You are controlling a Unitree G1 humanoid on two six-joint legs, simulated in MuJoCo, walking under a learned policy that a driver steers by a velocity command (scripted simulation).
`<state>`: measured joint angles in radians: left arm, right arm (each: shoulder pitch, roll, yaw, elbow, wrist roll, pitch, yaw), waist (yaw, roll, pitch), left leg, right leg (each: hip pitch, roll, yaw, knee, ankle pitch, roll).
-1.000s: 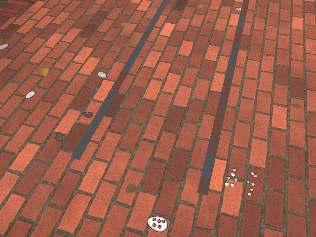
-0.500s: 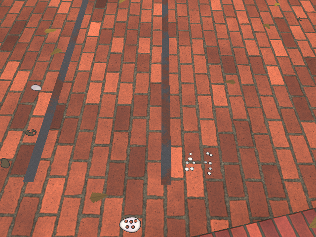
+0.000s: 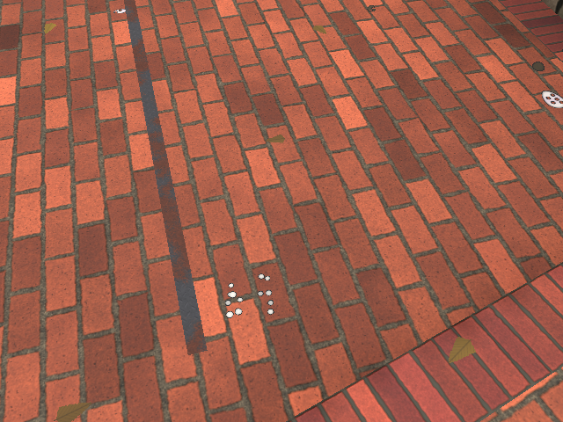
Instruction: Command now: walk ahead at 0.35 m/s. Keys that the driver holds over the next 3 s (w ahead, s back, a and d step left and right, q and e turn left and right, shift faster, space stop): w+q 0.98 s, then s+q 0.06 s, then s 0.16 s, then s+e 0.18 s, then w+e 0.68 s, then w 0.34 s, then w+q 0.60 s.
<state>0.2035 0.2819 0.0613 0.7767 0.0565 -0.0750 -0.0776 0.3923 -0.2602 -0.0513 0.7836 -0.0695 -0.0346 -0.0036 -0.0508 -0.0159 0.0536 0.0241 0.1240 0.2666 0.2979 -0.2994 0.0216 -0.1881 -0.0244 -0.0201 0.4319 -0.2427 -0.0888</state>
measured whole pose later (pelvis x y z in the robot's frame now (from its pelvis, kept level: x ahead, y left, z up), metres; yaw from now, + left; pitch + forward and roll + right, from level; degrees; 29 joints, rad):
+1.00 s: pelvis +0.49 +0.01 -0.06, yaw +31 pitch +3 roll -4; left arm 0.53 0.18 -0.06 0.88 0.04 -0.13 0.05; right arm 0.12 -0.28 0.00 0.76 -0.06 -0.08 0.10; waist 0.12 0.06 -0.04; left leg -0.79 0.10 -0.04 0.86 0.29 0.02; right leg -0.26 -0.01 -0.12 0.86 -0.65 0.00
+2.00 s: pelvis +0.78 +0.15 -0.16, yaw +16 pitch +5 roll +3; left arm 0.50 0.22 0.08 0.84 -0.03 -0.03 0.05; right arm -0.05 -0.26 -0.08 0.76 0.02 -0.10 0.02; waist 0.11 0.03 -0.04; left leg -0.52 -0.04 -0.09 0.50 -0.08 -0.04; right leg -0.07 0.05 0.25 0.38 -0.37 -0.07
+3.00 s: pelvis +1.32 +0.30 -0.18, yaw +24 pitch +1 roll -3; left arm 0.31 0.29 0.10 0.88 -0.03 -0.06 0.01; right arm 0.06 -0.27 -0.06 0.75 0.02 -0.02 0.05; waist 0.05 0.02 0.04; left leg -0.53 0.05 0.05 0.61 -0.13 0.10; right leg 0.09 -0.06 -0.28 0.37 -0.44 0.06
